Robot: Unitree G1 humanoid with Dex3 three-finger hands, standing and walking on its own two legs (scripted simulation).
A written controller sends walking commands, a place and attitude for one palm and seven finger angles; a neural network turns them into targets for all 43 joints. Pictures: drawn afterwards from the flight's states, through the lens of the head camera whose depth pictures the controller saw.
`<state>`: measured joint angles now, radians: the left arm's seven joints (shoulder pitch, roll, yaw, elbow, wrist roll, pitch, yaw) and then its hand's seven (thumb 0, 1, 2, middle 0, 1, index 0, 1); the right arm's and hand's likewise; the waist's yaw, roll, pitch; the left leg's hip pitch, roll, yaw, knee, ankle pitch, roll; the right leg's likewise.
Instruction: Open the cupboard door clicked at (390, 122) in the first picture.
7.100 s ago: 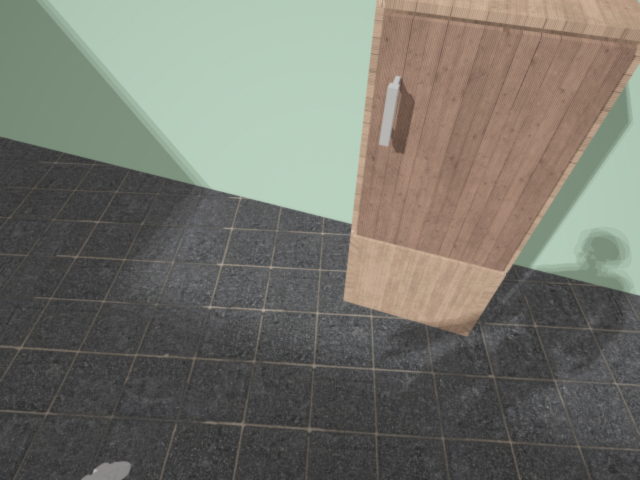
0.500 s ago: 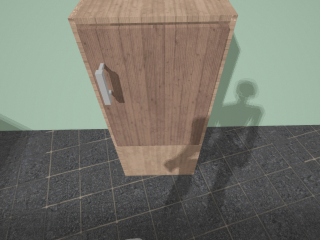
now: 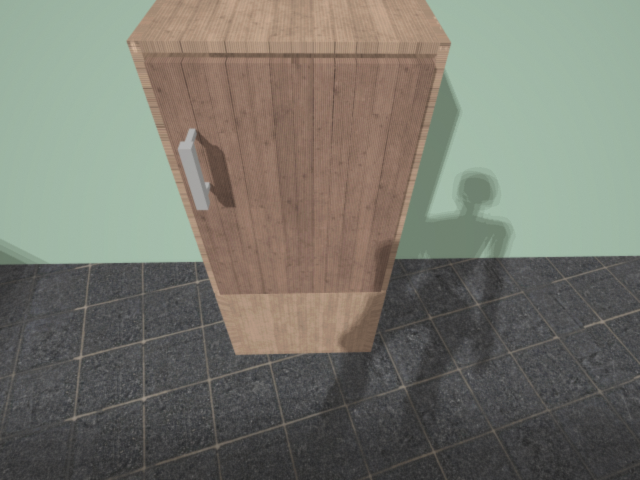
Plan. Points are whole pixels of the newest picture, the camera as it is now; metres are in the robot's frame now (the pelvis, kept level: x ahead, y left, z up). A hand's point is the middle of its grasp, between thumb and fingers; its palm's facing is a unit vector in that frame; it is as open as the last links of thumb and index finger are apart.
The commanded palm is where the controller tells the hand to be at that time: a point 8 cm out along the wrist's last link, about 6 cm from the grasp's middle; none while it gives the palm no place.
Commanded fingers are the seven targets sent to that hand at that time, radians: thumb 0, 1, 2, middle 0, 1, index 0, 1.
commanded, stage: look again from close up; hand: left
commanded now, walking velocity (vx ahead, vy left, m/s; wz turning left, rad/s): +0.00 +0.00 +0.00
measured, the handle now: (197, 170) +0.56 +0.25 +0.06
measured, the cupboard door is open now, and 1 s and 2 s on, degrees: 0 0 0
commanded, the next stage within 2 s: raise the hand with hooked fingers in 0.44 s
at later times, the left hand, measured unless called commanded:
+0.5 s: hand out of the picture +0.03 +0.21 -0.17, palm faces +0.00 -0.97 -0.23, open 7.4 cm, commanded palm none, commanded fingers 0.00 0.90 0.90 -0.20 -0.30 -0.20 -0.30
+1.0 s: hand (145, 478) +0.14 +0.22 -0.06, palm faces +0.19 -0.98 -0.01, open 8.8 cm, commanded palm +0.14 +0.28 -0.03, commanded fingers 0.00 0.34 0.66 -0.24 -0.66 -0.24 -0.66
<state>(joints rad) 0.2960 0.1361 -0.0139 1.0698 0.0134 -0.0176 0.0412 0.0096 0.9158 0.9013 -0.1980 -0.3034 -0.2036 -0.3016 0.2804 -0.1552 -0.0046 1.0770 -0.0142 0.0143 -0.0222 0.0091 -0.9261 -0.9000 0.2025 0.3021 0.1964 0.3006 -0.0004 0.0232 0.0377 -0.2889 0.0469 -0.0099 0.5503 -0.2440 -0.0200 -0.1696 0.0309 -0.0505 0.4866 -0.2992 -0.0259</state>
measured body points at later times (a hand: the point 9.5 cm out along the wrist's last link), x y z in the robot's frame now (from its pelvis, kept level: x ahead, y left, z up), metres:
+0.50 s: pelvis +0.01 +0.02 +0.00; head +0.03 +0.02 +0.45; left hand +0.03 +0.26 -0.15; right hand +0.02 -0.21 -0.16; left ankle +0.03 +0.13 -0.73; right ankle -0.02 -0.10 -0.73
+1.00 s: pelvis -0.01 -0.01 -0.08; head +0.03 +0.01 +0.37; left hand +0.12 +0.27 -0.06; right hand +0.23 -0.25 -0.11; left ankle +0.03 +0.13 -0.73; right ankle -0.02 -0.10 -0.73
